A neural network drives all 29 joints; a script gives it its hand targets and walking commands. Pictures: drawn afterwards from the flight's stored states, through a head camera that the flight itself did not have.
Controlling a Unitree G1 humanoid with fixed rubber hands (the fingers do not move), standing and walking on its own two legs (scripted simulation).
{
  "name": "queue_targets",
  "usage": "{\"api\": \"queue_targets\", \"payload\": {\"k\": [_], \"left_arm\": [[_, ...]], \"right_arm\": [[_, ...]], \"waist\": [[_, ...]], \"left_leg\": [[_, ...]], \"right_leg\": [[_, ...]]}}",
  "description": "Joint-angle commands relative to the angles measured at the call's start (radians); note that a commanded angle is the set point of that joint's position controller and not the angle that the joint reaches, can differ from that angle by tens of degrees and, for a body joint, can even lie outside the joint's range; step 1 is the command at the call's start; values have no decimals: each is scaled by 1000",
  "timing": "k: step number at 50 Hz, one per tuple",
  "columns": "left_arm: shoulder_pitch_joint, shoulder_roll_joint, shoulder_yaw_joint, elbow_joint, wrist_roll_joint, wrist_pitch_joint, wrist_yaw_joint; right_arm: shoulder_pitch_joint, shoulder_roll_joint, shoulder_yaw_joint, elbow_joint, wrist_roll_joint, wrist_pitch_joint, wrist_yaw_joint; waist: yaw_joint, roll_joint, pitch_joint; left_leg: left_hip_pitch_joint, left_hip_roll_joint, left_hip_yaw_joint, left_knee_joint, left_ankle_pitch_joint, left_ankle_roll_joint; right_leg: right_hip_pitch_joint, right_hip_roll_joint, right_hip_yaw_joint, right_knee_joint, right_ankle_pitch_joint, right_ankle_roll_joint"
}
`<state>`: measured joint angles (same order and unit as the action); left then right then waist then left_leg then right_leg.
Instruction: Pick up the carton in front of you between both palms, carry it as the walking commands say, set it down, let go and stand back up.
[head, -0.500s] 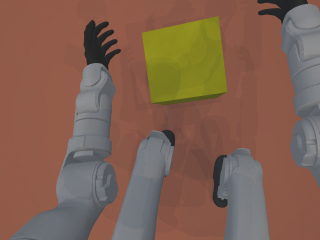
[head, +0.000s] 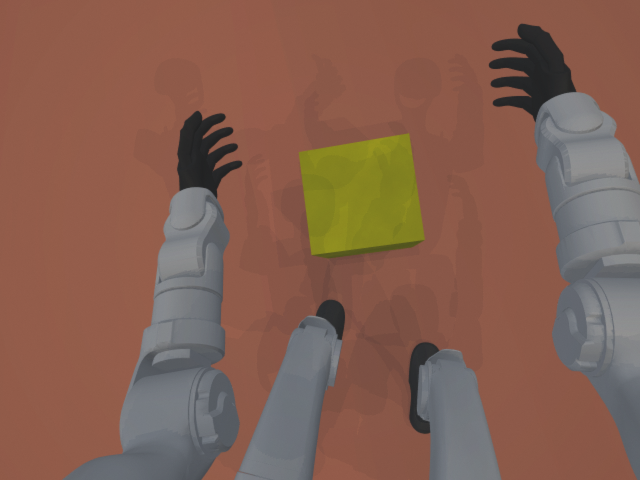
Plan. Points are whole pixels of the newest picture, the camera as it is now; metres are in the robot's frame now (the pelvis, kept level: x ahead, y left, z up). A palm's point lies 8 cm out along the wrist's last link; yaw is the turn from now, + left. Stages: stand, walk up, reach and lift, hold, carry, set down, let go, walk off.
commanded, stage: let go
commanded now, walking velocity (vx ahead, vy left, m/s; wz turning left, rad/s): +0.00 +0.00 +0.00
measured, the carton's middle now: (362, 205) +0.47 +0.09 -0.51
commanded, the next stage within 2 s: stand in 1.32 s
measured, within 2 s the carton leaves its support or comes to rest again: neither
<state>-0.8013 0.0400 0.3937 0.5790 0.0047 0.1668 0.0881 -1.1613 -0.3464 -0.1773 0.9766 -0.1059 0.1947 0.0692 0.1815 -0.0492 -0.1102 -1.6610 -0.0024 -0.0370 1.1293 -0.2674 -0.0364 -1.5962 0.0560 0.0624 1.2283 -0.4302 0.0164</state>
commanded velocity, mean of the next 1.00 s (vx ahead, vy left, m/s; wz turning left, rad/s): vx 0.00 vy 0.00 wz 0.00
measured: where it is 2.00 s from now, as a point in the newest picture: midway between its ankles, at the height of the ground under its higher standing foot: (372, 378)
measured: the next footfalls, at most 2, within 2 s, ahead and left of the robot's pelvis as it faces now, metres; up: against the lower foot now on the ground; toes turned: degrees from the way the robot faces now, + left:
none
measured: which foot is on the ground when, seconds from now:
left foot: down 0.00-1.00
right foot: down 0.00-1.00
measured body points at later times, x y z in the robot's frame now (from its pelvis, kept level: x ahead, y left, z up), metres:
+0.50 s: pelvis +0.07 +0.02 +0.11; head +0.22 +0.02 +0.53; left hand +0.29 +0.27 +0.03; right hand +0.39 -0.17 +0.00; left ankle +0.10 +0.13 -0.60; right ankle +0.04 -0.12 -0.60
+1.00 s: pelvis +0.10 -0.01 +0.14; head +0.12 -0.01 +0.59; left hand +0.27 +0.22 +0.07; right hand +0.27 -0.25 +0.07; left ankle +0.10 +0.13 -0.60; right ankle +0.04 -0.12 -0.60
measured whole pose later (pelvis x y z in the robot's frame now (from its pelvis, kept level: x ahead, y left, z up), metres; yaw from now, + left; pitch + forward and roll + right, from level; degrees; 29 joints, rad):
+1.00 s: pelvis +0.10 -0.01 +0.14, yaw +1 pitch +0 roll +1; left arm 0.22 0.21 0.04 0.44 0.00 0.08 -0.07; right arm 0.23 -0.21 -0.04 0.45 0.00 0.07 0.05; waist 0.00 -0.03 0.05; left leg -0.19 0.00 -0.05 0.40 -0.21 -0.04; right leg -0.09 0.02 0.06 0.43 -0.32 -0.02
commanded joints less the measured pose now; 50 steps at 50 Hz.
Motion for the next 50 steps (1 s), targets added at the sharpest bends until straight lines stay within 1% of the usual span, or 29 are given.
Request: {"api": "queue_targets", "payload": {"k": [1, 4, 6, 8, 10, 12, 14, 16, 18, 23, 25, 27, 30, 34, 38, 41, 45, 50], "left_arm": [[2, 91, -15, -122, 29, -34, -35], [128, 111, -45, -169, 50, -45, -81], [200, 135, -70, -195, 60, -50, -113], [264, 159, -99, -207, 62, -57, -141], [329, 182, -131, -208, 60, -66, -164], [397, 195, -165, -201, 50, -77, -181], [472, 201, -201, -193, 35, -88, -193], [552, 205, -234, -192, 20, -100, -199], [634, 207, -266, -199, 6, -113, -198], [821, 216, -333, -255, -29, -144, -177], [879, 218, -350, -284, -40, -152, -169], [920, 227, -355, -299, -49, -158, -163], [963, 240, -356, -305, -55, -163, -159], [992, 251, -352, -287, -55, -165, -160], [1009, 263, -342, -252, -39, -156, -158], [1023, 270, -333, -231, -27, -143, -156], [1026, 278, -321, -218, -9, -118, -154], [1016, 286, -307, -220, 8, -84, -154]], "right_arm": [[-81, -47, -43, -146, -26, -28, -24], [73, 30, -62, -251, -39, -40, -65], [177, 83, -66, -332, -41, -47, -99], [260, 120, -64, -407, -38, -56, -131], [338, 138, -56, -462, -34, -68, -155], [414, 146, -43, -493, -28, -83, -168], [494, 147, -32, -503, -20, -98, -170], [581, 143, -21, -496, -10, -115, -165], [671, 137, -10, -482, 2, -134, -156], [881, 116, 3, -466, 29, -184, -131], [950, 107, 11, -473, 38, -199, -122], [1017, 99, 18, -482, 43, -208, -116], [1102, 93, 33, -495, 43, -214, -103], [1186, 97, 63, -520, 52, -214, -86], [1269, 89, 83, -555, 67, -199, -65], [1322, 79, 99, -581, 84, -182, -49], [1347, 76, 123, -609, 106, -157, -28], [1330, 71, 133, -633, 113, -124, -11]], "waist": [[20, -104, -983], [7, -88, -996], [0, -73, -960], [-6, -57, -884], [-16, -38, -784], [-27, -23, -681], [-36, -7, -591], [-42, 13, -520], [-47, 33, -466], [-57, 82, -388], [-67, 91, -359], [-83, 87, -313], [-111, 62, -233], [-135, 20, -135], [-152, -4, -68], [-158, -3, -26], [-156, 14, 41], [-157, 24, 110]], "left_leg": [[731, -62, 138, -72, 428, -32], [828, -67, 134, -119, 460, -18], [886, -67, 128, -156, 440, -7], [942, -63, 118, -200, 395, 2], [1003, -56, 106, -243, 341, 8], [1063, -46, 90, -284, 289, 10], [1121, -36, 74, -324, 247, 10], [1187, -29, 57, -362, 235, 9], [1263, -26, 39, -395, 262, 7], [1468, -14, 0, -455, 441, -2], [1534, -11, -10, -474, 509, -5], [1572, -12, -14, -497, 537, -6], [1582, -20, -7, -544, 515, -5], [1584, -38, 10, -617, 464, 0], [1597, -51, 28, -665, 427, 5], [1609, -59, 39, -689, 405, 10], [1628, -70, 49, -707, 365, 14], [1663, -78, 56, -709, 305, 17]], "right_leg": [[538, 47, -57, -186, 370, 6], [631, 48, -55, -241, 429, 14], [680, 44, -54, -288, 416, 18], [705, 41, -56, -343, 355, 20], [706, 36, -60, -402, 269, 21], [702, 30, -64, -452, 188, 20], [713, 25, -67, -489, 131, 18], [729, 22, -73, -517, 103, 14], [748, 23, -78, -539, 105, 9], [818, 31, -81, -597, 174, -5], [859, 31, -77, -626, 204, -9], [920, 27, -71, -665, 232, -10], [1047, 15, -60, -722, 287, -8], [1207, -4, -48, -784, 375, 3], [1318, -14, -39, -827, 469, 14], [1377, -20, -30, -851, 518, 22], [1396, -30, -21, -879, 514, 26], [1368, -38, -17, -900, 439, 22]]}}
